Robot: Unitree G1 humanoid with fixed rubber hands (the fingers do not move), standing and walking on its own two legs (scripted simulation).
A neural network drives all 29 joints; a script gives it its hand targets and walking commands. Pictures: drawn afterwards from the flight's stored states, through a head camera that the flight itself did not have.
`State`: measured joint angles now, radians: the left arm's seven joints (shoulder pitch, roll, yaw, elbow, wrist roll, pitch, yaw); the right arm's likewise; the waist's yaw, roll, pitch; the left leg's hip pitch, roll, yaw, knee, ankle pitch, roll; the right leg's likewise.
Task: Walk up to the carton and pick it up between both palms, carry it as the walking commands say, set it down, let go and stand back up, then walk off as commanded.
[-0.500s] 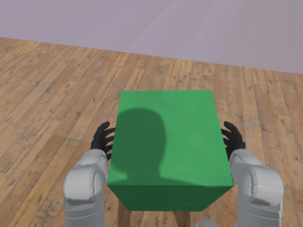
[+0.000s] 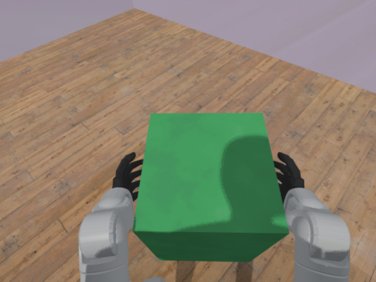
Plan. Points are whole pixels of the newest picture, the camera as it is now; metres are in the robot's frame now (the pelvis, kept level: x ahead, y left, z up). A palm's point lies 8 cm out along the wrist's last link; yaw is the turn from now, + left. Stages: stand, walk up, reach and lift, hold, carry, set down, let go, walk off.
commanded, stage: carry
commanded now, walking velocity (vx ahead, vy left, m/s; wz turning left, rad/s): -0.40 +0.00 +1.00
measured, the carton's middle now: (205, 195) +0.30 -0.02 +0.01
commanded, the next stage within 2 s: none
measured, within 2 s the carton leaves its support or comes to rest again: neither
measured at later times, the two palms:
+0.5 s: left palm out of the picture -0.03 +0.23 +0.08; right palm out of the picture +0.10 -0.05 +0.05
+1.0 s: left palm out of the picture -0.19 +0.22 +0.09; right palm out of the picture -0.02 -0.03 +0.08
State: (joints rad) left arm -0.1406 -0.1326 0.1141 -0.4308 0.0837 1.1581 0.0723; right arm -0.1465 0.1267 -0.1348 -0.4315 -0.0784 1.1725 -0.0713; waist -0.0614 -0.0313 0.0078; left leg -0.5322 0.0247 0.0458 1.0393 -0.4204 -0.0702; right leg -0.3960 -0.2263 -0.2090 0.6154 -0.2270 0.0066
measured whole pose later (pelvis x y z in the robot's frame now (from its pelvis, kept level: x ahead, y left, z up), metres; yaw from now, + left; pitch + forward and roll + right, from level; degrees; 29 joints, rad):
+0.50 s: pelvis -0.20 -0.02 +0.00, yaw +25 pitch +2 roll +3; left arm -0.11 -0.13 0.13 -0.33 0.05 1.12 0.08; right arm -0.11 0.13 -0.12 -0.37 -0.11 1.16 -0.07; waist 0.02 0.05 -0.02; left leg -0.64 -0.10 -0.10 0.83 -0.35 -0.10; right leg -0.36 -0.09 -0.10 0.64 -0.32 -0.02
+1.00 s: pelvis -0.32 -0.05 +0.00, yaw +31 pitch +1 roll +1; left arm -0.13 -0.13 0.17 -0.31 0.08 1.16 0.06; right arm -0.17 0.13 -0.11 -0.29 -0.12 1.17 -0.07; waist 0.03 0.03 -0.08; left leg -0.33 0.02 0.03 0.57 -0.27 -0.02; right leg -0.40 -0.10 -0.14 0.58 -0.19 0.00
